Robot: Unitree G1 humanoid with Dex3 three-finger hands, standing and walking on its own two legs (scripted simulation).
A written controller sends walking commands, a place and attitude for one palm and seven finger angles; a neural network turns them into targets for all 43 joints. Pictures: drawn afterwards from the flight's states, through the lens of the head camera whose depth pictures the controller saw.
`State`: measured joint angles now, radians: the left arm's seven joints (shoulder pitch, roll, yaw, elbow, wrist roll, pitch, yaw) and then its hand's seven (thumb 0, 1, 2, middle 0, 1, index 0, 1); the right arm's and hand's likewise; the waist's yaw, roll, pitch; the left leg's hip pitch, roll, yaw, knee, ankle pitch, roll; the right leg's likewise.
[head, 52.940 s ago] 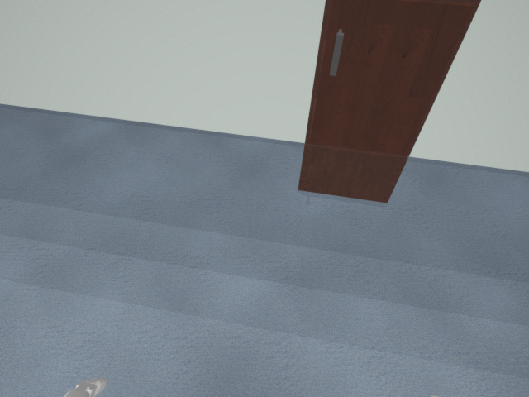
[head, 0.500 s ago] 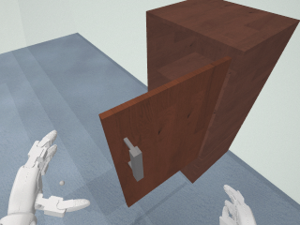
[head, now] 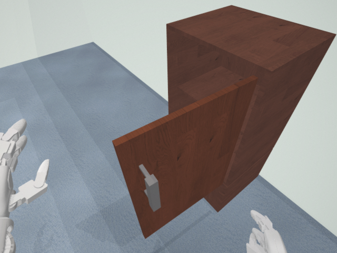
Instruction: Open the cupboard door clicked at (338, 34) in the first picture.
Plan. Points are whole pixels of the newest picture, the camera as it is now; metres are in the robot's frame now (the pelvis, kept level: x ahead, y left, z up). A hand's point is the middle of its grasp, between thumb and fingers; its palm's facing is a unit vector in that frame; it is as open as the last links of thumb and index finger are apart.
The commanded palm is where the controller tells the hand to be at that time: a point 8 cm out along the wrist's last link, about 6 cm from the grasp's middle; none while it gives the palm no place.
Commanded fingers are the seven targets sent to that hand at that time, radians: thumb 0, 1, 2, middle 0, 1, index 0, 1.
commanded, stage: draw the hand back to the body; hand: left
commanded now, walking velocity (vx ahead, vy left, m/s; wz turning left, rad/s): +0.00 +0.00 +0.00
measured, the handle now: (149, 187) +0.28 +0.09 +0.00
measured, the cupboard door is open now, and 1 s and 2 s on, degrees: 86 86 86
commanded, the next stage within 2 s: step back with the hand held close in 0.38 s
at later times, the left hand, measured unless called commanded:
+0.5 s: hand (41, 183) +0.18 +0.25 +0.16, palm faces +0.46 -0.79 -0.41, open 7.4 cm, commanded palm +0.13 +0.28 +0.18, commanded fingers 0.00 0.90 0.90 -0.20 -0.30 -0.20 -0.30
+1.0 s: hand (11, 208) +0.13 +0.27 +0.16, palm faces +0.44 -0.75 -0.50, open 7.4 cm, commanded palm +0.08 +0.30 +0.18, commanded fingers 0.00 0.90 0.90 -0.20 -0.30 -0.20 -0.30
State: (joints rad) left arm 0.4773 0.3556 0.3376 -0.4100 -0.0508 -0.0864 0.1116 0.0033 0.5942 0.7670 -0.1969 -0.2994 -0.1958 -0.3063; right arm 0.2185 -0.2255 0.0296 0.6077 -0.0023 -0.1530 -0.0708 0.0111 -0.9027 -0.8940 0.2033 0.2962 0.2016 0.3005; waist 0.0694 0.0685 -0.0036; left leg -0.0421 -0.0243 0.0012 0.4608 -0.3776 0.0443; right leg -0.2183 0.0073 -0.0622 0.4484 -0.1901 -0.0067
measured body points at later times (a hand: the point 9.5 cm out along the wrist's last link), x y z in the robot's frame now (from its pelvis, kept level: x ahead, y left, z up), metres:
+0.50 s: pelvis -0.01 -0.02 +0.00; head -0.03 -0.04 +0.45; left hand +0.15 +0.29 +0.19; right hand +0.17 -0.23 -0.08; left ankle -0.08 +0.08 -0.74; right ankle +0.03 -0.12 -0.74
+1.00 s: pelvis -0.07 +0.01 -0.01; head -0.07 +0.01 +0.44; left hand +0.10 +0.31 +0.19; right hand +0.09 -0.25 -0.08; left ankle -0.08 +0.08 -0.74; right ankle +0.03 -0.12 -0.74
